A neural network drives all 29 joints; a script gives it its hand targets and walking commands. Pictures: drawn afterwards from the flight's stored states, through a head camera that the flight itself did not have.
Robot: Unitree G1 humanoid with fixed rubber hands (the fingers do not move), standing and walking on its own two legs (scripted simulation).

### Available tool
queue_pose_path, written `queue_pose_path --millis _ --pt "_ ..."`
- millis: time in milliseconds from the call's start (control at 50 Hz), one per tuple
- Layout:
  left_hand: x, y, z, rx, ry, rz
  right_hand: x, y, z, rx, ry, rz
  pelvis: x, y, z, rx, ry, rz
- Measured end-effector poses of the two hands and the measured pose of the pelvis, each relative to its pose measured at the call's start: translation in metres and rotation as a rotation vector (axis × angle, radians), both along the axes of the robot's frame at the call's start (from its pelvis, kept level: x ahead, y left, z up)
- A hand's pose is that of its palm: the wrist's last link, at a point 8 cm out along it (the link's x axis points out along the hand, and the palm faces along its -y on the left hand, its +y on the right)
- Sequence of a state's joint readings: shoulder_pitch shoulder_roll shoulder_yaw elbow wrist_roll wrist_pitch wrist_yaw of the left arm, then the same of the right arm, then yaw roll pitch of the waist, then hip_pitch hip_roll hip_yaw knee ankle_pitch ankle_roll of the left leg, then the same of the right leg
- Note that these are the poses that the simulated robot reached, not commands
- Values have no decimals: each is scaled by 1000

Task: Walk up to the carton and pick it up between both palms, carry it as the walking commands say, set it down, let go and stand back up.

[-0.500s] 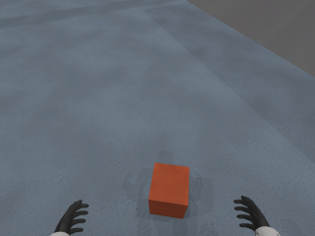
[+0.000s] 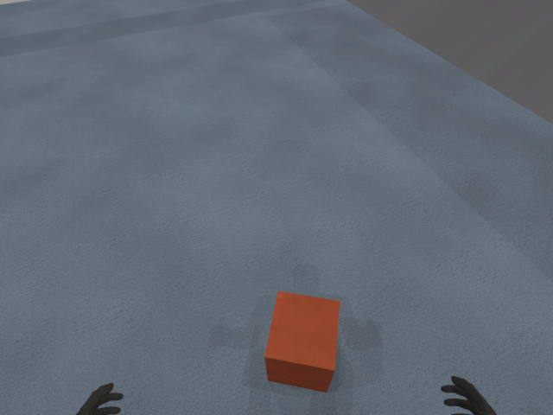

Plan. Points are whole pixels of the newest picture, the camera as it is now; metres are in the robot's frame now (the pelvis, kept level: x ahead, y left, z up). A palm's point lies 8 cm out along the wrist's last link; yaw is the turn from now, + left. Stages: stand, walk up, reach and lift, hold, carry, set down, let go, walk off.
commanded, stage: stand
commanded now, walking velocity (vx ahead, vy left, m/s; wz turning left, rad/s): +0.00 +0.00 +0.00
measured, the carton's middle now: (302, 342) +0.45 -0.06 -0.65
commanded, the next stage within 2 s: none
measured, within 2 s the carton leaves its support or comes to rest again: neither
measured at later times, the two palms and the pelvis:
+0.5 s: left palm out of the picture +0.08 +0.30 -0.09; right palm out of the picture +0.08 -0.30 -0.10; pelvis -0.01 +0.00 +0.00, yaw +0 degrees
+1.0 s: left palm out of the picture +0.06 +0.31 -0.09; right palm out of the picture +0.06 -0.31 -0.10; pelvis -0.02 +0.00 +0.01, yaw +0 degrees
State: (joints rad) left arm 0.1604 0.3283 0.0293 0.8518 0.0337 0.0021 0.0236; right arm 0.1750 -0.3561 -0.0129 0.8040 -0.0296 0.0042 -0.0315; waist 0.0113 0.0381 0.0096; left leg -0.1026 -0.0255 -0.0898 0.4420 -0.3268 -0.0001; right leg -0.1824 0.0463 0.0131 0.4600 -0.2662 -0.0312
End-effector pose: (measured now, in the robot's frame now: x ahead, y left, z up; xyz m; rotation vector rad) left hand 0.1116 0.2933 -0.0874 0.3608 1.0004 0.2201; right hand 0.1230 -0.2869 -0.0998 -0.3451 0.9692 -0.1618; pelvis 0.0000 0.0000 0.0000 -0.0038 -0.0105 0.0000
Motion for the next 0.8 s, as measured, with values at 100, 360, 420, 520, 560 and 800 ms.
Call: queue_pose_path --millis 100,360,420,520,560,800 --pt "-5 0 -2 -4 18 11 -7 -4 0 -9 19 -5 -1 -2 1 0 -5 1" --pt "-22 6 -3 0 51 31 -28 -11 -2 -21 64 -15 -10 -3 4 1 -18 2" --pt "-26 7 -3 1 58 34 -33 -12 -2 -22 72 -17 -12 -3 4 2 -20 2" --pt "-33 9 -3 2 70 37 -40 -14 -2 -24 86 -19 -15 -3 5 2 -23 2" --pt "-35 10 -3 2 74 37 -43 -14 -2 -25 91 -21 -17 -3 5 2 -24 2" --pt "-46 14 -4 5 99 41 -55 -18 -3 -30 117 -28 -22 -2 6 3 -29 1"
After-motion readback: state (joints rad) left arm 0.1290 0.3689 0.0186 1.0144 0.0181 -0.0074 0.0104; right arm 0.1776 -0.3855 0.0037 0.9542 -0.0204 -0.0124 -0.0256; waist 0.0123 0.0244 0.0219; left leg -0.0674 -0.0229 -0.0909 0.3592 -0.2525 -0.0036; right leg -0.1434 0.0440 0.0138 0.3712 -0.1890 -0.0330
